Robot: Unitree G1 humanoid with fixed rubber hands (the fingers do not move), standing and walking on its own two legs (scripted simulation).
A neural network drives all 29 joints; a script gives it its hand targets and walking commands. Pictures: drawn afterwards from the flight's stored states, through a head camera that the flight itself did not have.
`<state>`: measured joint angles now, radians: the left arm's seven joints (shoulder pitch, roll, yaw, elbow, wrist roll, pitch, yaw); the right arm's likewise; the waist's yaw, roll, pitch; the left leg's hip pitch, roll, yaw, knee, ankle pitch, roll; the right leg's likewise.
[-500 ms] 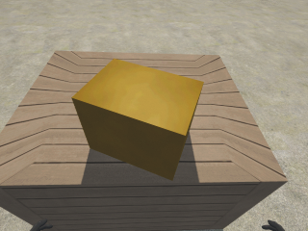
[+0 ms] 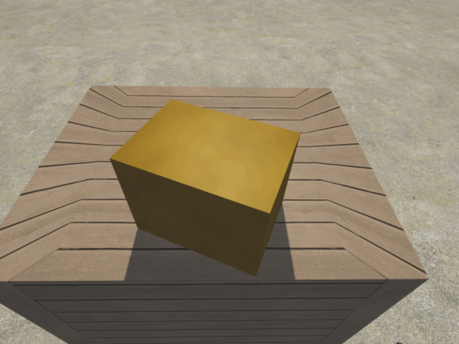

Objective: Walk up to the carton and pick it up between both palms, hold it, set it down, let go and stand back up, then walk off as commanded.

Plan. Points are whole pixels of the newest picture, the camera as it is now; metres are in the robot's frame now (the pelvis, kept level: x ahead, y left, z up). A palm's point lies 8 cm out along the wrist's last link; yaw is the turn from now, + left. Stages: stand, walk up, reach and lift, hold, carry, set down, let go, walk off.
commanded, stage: walk up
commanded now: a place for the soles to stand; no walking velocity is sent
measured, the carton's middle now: (212, 184) +0.45 +0.05 +0.01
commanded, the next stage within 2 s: reach and lift in 0.78 s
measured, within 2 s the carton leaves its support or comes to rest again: neither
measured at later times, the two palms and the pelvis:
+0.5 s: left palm out of the picture +0.12 +0.32 -0.09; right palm out of the picture +0.12 -0.29 -0.08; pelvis +0.01 +0.01 +0.02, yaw +0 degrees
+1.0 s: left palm (74, 320) +0.20 +0.29 -0.07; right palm out of the picture +0.16 -0.29 -0.08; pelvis +0.00 +0.01 +0.00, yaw -1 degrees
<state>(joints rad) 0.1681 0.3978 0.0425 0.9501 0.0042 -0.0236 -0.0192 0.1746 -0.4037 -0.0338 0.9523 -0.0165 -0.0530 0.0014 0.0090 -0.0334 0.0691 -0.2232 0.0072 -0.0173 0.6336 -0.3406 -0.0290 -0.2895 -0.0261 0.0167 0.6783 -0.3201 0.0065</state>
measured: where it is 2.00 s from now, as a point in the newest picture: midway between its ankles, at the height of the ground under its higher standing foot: outside the picture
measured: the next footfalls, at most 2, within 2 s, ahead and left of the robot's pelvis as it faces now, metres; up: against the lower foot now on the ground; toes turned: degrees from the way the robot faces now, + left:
none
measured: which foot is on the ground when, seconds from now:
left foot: down 0.00-1.00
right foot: down 0.00-1.00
